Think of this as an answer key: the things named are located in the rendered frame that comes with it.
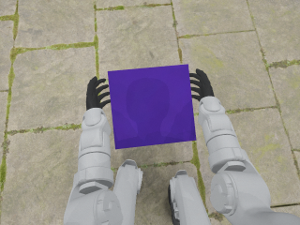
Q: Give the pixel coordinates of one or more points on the right robot hand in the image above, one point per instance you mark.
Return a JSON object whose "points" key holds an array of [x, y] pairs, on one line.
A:
{"points": [[203, 82]]}

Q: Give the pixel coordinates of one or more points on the right robot upper arm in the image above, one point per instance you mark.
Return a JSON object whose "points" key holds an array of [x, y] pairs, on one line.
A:
{"points": [[244, 199]]}

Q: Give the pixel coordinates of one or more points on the left robot shin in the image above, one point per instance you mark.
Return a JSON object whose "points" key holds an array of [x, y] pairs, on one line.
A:
{"points": [[128, 162]]}

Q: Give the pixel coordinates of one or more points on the robot right forearm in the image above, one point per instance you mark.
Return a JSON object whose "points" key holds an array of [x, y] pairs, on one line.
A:
{"points": [[225, 153]]}

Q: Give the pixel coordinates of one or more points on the robot left forearm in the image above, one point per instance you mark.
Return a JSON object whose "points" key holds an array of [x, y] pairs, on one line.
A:
{"points": [[94, 156]]}

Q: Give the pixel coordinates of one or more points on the robot right thigh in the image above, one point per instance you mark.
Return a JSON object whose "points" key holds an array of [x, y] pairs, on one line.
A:
{"points": [[186, 196]]}

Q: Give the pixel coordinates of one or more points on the carton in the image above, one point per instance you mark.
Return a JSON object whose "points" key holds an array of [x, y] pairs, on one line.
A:
{"points": [[151, 106]]}

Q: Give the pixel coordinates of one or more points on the left robot hand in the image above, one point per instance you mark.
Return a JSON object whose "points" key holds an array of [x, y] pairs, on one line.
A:
{"points": [[92, 97]]}

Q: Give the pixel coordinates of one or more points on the left robot upper arm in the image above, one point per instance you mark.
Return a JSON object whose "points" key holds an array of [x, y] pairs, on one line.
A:
{"points": [[100, 207]]}

